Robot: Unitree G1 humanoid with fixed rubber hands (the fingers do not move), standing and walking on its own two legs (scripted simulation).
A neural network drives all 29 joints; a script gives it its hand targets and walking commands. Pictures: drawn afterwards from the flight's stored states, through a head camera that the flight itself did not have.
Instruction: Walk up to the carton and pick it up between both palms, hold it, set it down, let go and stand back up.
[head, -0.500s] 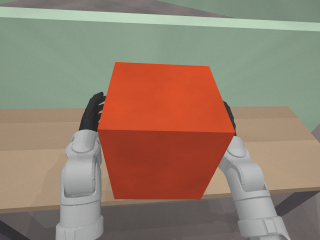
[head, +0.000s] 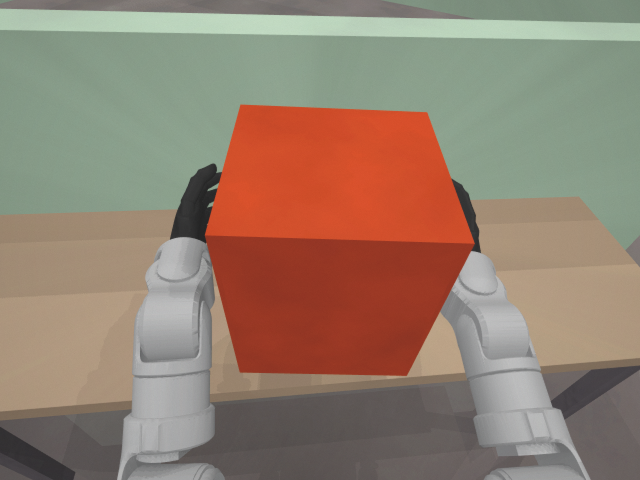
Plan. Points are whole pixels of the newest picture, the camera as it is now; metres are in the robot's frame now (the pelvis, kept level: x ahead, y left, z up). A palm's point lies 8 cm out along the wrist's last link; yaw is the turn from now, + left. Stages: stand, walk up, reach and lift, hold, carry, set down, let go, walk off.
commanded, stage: hold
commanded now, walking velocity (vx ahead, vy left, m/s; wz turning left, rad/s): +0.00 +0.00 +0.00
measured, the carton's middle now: (328, 248) +0.36 +0.00 +0.13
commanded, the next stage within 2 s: none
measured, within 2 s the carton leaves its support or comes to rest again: neither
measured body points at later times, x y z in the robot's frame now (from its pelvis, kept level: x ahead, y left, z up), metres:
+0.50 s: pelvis +0.00 +0.01 +0.00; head +0.00 +0.04 +0.45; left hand +0.37 +0.15 +0.16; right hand +0.36 -0.15 +0.14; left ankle +0.03 +0.13 -0.75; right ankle +0.01 -0.10 -0.75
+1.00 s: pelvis +0.00 +0.00 +0.00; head -0.01 +0.04 +0.45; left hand +0.36 +0.16 +0.16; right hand +0.36 -0.14 +0.15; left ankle +0.03 +0.13 -0.75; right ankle +0.01 -0.10 -0.75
